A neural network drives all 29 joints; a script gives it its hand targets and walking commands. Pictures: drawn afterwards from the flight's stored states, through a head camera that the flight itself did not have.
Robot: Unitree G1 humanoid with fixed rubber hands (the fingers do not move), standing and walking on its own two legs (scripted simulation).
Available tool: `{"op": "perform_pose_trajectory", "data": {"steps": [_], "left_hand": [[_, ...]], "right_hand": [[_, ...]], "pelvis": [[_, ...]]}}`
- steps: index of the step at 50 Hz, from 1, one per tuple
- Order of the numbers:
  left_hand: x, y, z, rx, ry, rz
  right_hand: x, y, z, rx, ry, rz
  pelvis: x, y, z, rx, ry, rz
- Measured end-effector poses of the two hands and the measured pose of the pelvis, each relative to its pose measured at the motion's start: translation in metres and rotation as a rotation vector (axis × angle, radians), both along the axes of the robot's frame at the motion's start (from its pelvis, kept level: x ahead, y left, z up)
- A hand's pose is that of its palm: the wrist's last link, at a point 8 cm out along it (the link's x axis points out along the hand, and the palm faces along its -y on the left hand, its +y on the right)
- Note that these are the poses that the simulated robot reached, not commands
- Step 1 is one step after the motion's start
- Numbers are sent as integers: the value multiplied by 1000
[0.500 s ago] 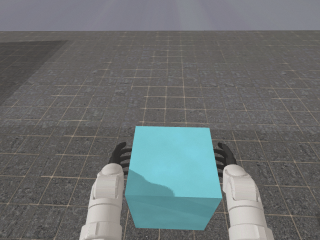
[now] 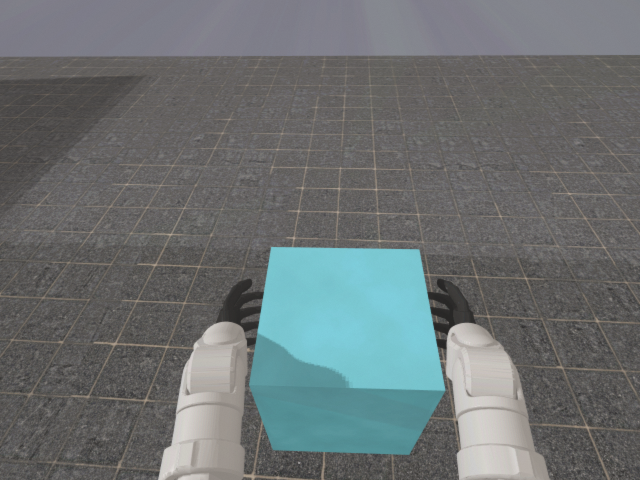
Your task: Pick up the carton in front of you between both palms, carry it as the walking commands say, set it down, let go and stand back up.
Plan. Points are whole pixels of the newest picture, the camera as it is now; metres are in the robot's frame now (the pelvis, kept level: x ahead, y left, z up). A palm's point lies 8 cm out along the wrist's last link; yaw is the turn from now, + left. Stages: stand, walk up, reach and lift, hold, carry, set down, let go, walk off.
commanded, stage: set down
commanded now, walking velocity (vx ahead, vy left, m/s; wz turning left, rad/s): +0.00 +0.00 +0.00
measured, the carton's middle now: (342, 354) +0.31 +0.00 -0.04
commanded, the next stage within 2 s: none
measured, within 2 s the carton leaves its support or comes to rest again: neither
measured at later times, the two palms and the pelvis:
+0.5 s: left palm (254, 354) +0.36 +0.15 -0.12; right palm (428, 357) +0.35 -0.15 -0.12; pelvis -0.03 +0.00 -0.05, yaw +3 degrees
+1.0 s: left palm (274, 360) +0.42 +0.14 -0.26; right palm (418, 367) +0.41 -0.16 -0.26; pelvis -0.04 +0.00 -0.18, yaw +3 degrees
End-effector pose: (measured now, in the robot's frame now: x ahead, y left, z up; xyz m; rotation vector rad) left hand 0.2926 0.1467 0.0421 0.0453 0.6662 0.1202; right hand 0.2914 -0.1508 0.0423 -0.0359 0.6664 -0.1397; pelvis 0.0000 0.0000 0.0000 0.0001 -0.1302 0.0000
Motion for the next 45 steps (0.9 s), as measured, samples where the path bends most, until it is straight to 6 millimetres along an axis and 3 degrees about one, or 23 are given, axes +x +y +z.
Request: {"op": "perform_pose_trajectory", "data": {"steps": [8,13,17,21,26,29,37,45], "left_hand": [[18,1,-11,-36,12,37],[37,4,-32,-18,33,35],[49,6,-66,-1,49,19],[58,5,-113,9,49,2],[67,1,-177,0,39,-7],[76,-2,-204,-17,16,-4],[105,-5,-235,-54,-24,12],[122,-8,-271,-51,21,-1]], "right_hand": [[22,2,-11,51,11,-26],[42,5,-33,40,34,-13],[53,6,-68,21,49,-2],[59,5,-114,3,49,0],[64,1,-177,9,38,-18],[71,-2,-204,21,14,-37],[97,-5,-234,59,-28,-73],[111,-8,-269,46,16,-78]], "pelvis": [[-11,-1,-9,-2,-9,35],[-16,-1,-16,-4,49,38],[-20,-2,-23,-5,151,39],[-25,-1,-34,-8,281,42],[-28,0,-57,-13,457,45],[-28,1,-75,-14,561,44],[-26,1,-116,-16,729,42],[-29,1,-149,-20,818,49]]}}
